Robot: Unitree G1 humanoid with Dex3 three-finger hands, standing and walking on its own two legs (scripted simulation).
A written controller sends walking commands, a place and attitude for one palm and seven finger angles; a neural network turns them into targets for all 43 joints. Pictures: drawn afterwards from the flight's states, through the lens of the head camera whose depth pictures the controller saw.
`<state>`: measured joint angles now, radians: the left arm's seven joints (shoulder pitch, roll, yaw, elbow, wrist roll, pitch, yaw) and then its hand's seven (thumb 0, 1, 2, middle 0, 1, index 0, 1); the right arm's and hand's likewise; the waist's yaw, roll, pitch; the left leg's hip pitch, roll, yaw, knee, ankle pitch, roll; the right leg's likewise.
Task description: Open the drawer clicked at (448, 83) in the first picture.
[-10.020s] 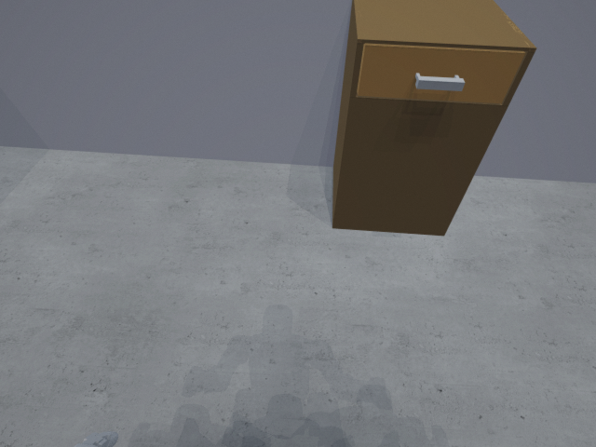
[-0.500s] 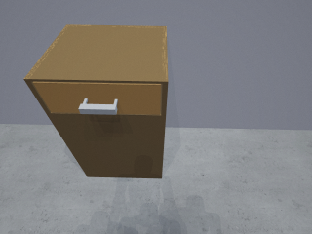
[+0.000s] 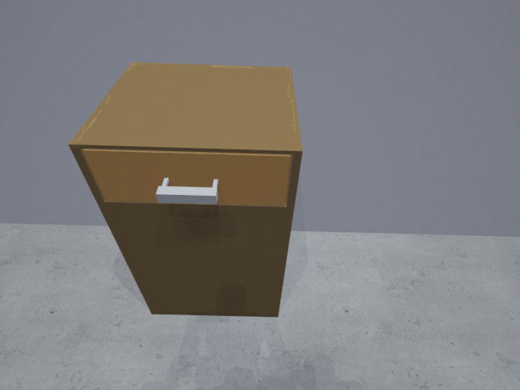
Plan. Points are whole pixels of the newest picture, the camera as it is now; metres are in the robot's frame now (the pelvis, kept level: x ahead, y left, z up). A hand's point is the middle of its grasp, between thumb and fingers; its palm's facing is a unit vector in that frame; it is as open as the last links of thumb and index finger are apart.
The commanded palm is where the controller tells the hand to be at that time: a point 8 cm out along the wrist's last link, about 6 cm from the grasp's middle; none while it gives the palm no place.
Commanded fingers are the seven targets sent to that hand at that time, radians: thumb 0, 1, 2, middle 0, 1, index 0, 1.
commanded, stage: look again from close up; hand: left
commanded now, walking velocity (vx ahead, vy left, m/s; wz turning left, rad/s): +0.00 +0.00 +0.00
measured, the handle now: (189, 188) +0.55 +0.20 -0.03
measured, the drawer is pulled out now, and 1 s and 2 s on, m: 0.00 0.00 0.00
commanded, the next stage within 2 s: raise the hand with hooked fingers in 0.02 s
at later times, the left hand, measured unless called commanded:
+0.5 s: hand (135, 376) +0.16 +0.20 -0.05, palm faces -0.03 -0.16 -0.99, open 8.4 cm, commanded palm +0.13 +0.23 -0.02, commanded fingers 0.00 0.43 0.70 -0.23 -0.60 -0.23 -0.60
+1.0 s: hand (124, 321) +0.22 +0.23 -0.01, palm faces -0.03 -0.09 -1.00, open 11.3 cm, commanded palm +0.20 +0.23 +0.05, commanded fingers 0.00 -0.15 0.45 -0.28 -0.98 -0.28 -0.98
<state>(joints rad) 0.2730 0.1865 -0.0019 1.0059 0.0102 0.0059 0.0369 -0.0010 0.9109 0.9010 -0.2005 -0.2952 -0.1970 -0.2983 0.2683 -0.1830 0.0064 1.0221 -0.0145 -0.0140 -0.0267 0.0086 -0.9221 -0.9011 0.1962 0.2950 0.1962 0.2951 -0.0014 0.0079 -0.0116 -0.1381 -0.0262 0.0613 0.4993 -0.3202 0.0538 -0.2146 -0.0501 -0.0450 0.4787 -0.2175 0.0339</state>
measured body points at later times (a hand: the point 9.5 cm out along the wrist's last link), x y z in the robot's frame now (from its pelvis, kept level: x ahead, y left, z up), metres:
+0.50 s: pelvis -0.03 -0.01 -0.03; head -0.02 -0.04 +0.42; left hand +0.16 +0.21 +0.00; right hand +0.19 -0.24 -0.10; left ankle -0.03 +0.08 -0.74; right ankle +0.03 -0.11 -0.74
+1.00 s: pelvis +0.01 -0.02 -0.02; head +0.05 -0.05 +0.43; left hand +0.22 +0.23 +0.05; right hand +0.21 -0.22 -0.13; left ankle -0.03 +0.08 -0.74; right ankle +0.03 -0.11 -0.74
